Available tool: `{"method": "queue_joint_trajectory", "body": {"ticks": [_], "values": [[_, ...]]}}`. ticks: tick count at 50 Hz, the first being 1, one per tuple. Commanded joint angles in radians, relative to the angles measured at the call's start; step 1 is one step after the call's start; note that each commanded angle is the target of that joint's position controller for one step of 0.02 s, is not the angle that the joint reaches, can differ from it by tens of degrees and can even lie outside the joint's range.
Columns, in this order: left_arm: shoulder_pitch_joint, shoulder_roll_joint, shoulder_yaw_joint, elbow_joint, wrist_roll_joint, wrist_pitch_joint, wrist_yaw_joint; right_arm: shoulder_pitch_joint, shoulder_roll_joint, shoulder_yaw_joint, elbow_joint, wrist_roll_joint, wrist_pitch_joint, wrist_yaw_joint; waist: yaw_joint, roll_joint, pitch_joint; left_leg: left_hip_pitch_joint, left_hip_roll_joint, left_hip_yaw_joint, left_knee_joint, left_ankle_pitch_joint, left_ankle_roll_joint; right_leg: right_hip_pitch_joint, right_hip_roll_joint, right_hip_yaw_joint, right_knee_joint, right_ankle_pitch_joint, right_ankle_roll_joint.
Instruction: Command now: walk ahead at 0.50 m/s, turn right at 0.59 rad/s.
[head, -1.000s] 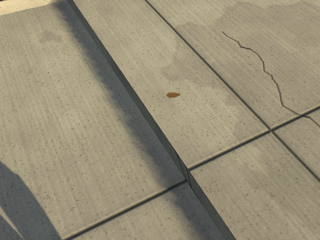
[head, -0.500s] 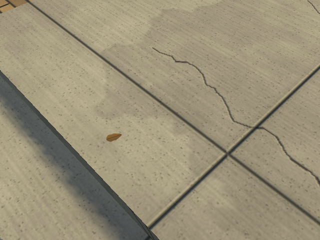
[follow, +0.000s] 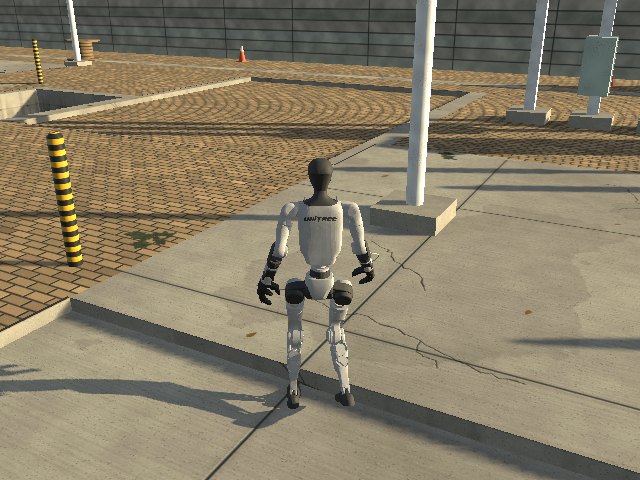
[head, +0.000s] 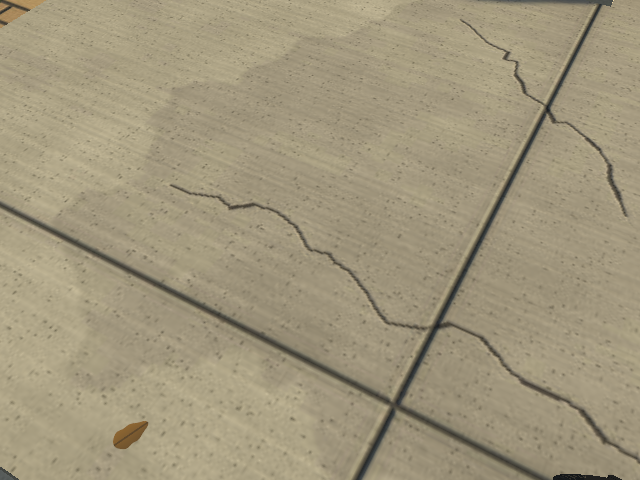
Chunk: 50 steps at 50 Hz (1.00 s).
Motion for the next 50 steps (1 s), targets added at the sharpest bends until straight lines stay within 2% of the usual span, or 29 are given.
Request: {"method": "queue_joint_trajectory", "body": {"ticks": [1,3,5,7,8,10,11,12,14,15,16,17,18,19,20,21,23,26,29,33,38,41,43,44,45,46,47,48,50], "values": [[-0.173,0.029,-0.005,-0.155,-0.009,-0.001,0.008,0.291,-0.067,-0.022,0.055,0.003,0.043,-0.019,-0.144,0.157,-0.06,0.548,0.391,-0.344,-0.169,0.244,0.227,-0.691,-0.094,-0.132,0.633,-0.051,0.016],[-0.216,-0.087,-0.047,-0.223,-0.021,0.013,-0.022,0.319,0.004,0.012,0.122,0.0,0.052,-0.016,-0.088,0.17,0.048,0.381,0.357,-0.267,-0.237,0.029,0.176,-0.808,-0.127,-0.096,0.854,-0.045,-0.038],[-0.241,-0.142,-0.084,-0.302,-0.032,0.019,-0.046,0.295,0.001,0.023,0.156,0.015,0.057,-0.014,-0.018,0.163,0.116,0.228,0.361,-0.187,-0.297,-0.063,0.14,-0.908,-0.154,-0.052,0.891,0.0,-0.061],[-0.261,-0.111,-0.099,-0.369,-0.005,0.016,-0.057,0.176,-0.046,0.025,0.132,0.001,0.062,-0.024,0.062,0.121,0.132,-0.036,0.273,-0.019,-0.371,-0.083,0.109,-0.757,-0.178,-0.078,0.57,0.167,-0.038],[-0.258,-0.061,-0.092,-0.378,0.02,0.016,-0.054,0.137,-0.107,0.016,0.11,-0.012,0.052,-0.034,0.072,0.108,0.105,-0.134,0.228,0.056,-0.417,-0.018,0.136,-0.601,-0.173,-0.162,0.393,0.247,-0.003],[-0.271,-0.044,-0.082,-0.375,0.03,0.01,-0.046,0.116,-0.19,-0.004,0.093,-0.007,0.021,-0.04,0.073,0.135,0.029,-0.173,0.217,0.136,-0.492,0.197,0.15,-0.299,-0.188,-0.244,0.182,0.303,0.007],[-0.289,-0.046,-0.081,-0.379,0.029,0.009,-0.041,0.163,-0.227,-0.018,0.108,0.018,0.019,-0.04,0.055,0.131,-0.004,-0.074,0.234,0.149,-0.489,0.356,0.156,-0.243,-0.182,-0.274,0.078,0.255,-0.02],[-0.286,-0.021,-0.067,-0.373,0.031,0.01,-0.037,0.217,-0.258,-0.029,0.122,0.034,0.025,-0.039,0.043,0.133,-0.047,0.078,0.247,0.156,-0.413,0.694,0.162,-0.219,-0.147,-0.315,-0.013,0.21,-0.054],[-0.253,-0.005,-0.05,-0.366,0.022,0.009,-0.048,0.274,-0.288,-0.035,0.127,0.039,0.055,-0.047,0.06,0.202,-0.13,0.379,0.312,0.135,-0.157,1.407,0.149,-0.233,-0.072,-0.353,-0.185,0.095,-0.101],[-0.148,0.031,-0.031,-0.34,0.008,0.001,-0.057,0.271,-0.262,-0.026,0.122,0.041,0.067,-0.042,0.114,0.213,-0.199,0.446,0.313,0.119,0.012,1.49,0.133,-0.102,-0.036,-0.329,-0.393,0.199,-0.137],[-0.045,0.099,0.001,-0.316,-0.001,-0.005,-0.06,0.301,-0.239,-0.02,0.112,0.044,0.06,-0.041,0.16,0.222,-0.261,0.329,0.277,0.097,0.216,1.364,0.105,0.152,-0.042,-0.178,-0.563,0.364,-0.17],[-0.002,0.261,0.031,-0.276,0.016,-0.007,-0.055,0.381,-0.068,0.029,0.043,-0.016,0.039,-0.018,0.057,-0.279,-0.359,-0.142,0.043,0.099,0.722,0.011,-0.003,0.503,-0.394,0.419,-0.741,0.864,-0.345],[0.08,0.196,0.019,-0.236,0.063,-0.008,-0.044,0.434,-0.144,-0.002,0.146,0.002,0.004,0.02,0.105,-0.224,-0.556,-0.189,-0.077,-0.208,1.087,-0.228,-0.002,0.495,-0.514,0.715,-0.891,0.969,-0.434],[0.021,0.141,-0.008,-0.229,0.065,-0.024,-0.057,0.329,-0.172,-0.024,0.106,0.057,0.003,0.032,0.09,-0.116,-0.394,-0.292,-0.071,-0.267,1.2,-0.246,-0.001,0.372,-0.519,0.538,-0.853,0.911,-0.395],[-0.012,0.109,-0.013,-0.186,0.033,-0.035,-0.067,0.227,-0.134,-0.009,0.053,0.064,0.016,0.018,0.06,-0.049,-0.209,-0.378,-0.023,-0.185,1.181,-0.249,0.021,0.25,-0.474,0.371,-0.845,0.775,-0.313],[-0.059,0.075,-0.017,-0.155,0.021,-0.046,-0.069,0.196,-0.107,0.0,0.039,0.052,0.031,-0.001,0.021,0.006,-0.088,-0.406,0.015,-0.152,1.124,-0.218,0.034,0.149,-0.419,0.25,-0.856,0.673,-0.237],[-0.157,0.03,-0.02,-0.124,0.029,-0.067,-0.072,0.253,-0.111,-0.008,0.04,0.051,0.071,-0.02,-0.065,-0.007,-0.025,-0.291,0.051,-0.157,1.004,-0.127,0.04,0.015,-0.347,0.068,-0.93,0.606,-0.17],[-0.167,0.007,-0.019,-0.098,0.042,-0.08,-0.048,0.229,-0.086,-0.009,0.023,0.05,0.091,-0.032,-0.072,-0.023,-0.009,-0.267,0.044,-0.136,0.76,-0.065,0.003,0.058,-0.311,-0.116,-1.022,0.768,-0.19],[-0.15,0.059,-0.001,-0.094,0.067,-0.074,-0.008,0.179,-0.081,-0.012,-0.01,0.03,0.102,-0.027,-0.059,-0.034,-0.067,-0.26,0.043,-0.094,0.606,0.014,-0.038,0.166,-0.332,-0.208,-1.026,1.016,-0.204],[-0.149,0.117,0.019,-0.087,0.047,-0.039,0.018,0.102,-0.072,-0.007,-0.067,0.025,0.126,-0.009,-0.018,-0.061,-0.066,-0.25,0.078,-0.046,0.441,0.065,-0.064,0.22,-0.37,-0.264,-1.047,0.856,-0.218],[-0.139,0.163,0.04,-0.075,0.035,-0.003,0.01,0.01,-0.095,-0.017,-0.142,0.026,0.144,0.016,0.032,-0.066,-0.029,-0.256,0.085,0.012,0.31,-0.031,-0.037,0.296,-0.429,-0.255,-1.011,0.712,-0.234],[-0.14,0.183,0.05,-0.071,0.019,0.012,0.004,0.002,-0.093,-0.022,-0.172,0.034,0.145,0.034,0.032,-0.079,-0.038,-0.22,0.061,0.055,0.216,-0.1,-0.003,0.353,-0.447,-0.257,-0.932,0.795,-0.21],[-0.158,0.183,0.053,-0.065,-0.003,0.016,0.004,0.042,-0.095,-0.03,-0.171,0.04,0.141,0.045,-0.004,-0.07,-0.055,-0.114,0.021,0.096,0.047,-0.022,0.037,0.356,-0.425,-0.295,-0.828,0.854,-0.161],[-0.126,0.172,0.051,-0.046,-0.007,0.013,0.003,0.098,-0.124,-0.044,-0.159,0.035,0.136,0.038,-0.029,-0.041,-0.081,0.01,-0.011,0.088,-0.071,0.116,0.07,0.322,-0.375,-0.338,-0.721,0.878,-0.112],[-0.109,0.151,0.046,-0.052,0.013,0.003,0.0,0.182,-0.22,-0.077,-0.155,0.029,0.131,0.018,-0.056,0.08,-0.149,0.23,0.079,-0.072,-0.083,0.478,0.13,0.164,-0.297,-0.383,-0.514,0.715,-0.038],[-0.151,0.094,0.021,-0.119,0.06,-0.01,-0.004,0.197,-0.344,-0.099,-0.176,0.003,0.126,-0.001,-0.041,0.352,-0.175,0.457,0.351,-0.459,-0.041,0.913,0.352,-0.237,-0.12,-0.392,-0.188,-0.002,0.066],[-0.203,0.113,0.023,-0.119,0.054,-0.016,-0.013,0.223,-0.268,-0.074,-0.18,-0.004,0.111,0.002,-0.1,0.256,-0.315,0.463,0.417,-0.542,-0.078,0.853,0.447,-0.282,-0.099,-0.157,-0.018,-0.15,0.073],[-0.237,0.137,0.029,-0.122,0.022,-0.012,-0.023,0.176,-0.232,-0.059,-0.186,0.004,0.099,0.005,-0.091,0.189,-0.263,0.419,0.371,-0.44,-0.084,0.765,0.401,-0.308,-0.127,-0.117,0.016,-0.096,0.06],[-0.258,0.126,0.027,-0.12,0.034,-0.002,-0.01,0.085,-0.185,-0.047,-0.198,0.038,0.099,-0.006,-0.049,0.096,-0.158,0.301,0.27,-0.341,-0.1,0.571,0.291,-0.328,-0.146,-0.109,-0.089,0.032,0.055]]}}
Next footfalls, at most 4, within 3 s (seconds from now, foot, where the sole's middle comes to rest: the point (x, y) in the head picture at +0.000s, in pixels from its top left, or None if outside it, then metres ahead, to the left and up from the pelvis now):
0.32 right None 0.29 -0.16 -0.67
0.90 left None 0.37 0.06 -0.67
1.32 right None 0.40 -0.17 -0.67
1.72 left None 0.26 0.06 -0.67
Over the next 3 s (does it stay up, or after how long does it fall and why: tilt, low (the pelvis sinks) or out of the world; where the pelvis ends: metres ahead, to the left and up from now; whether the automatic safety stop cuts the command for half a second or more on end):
stays up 0.27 -0.08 0.10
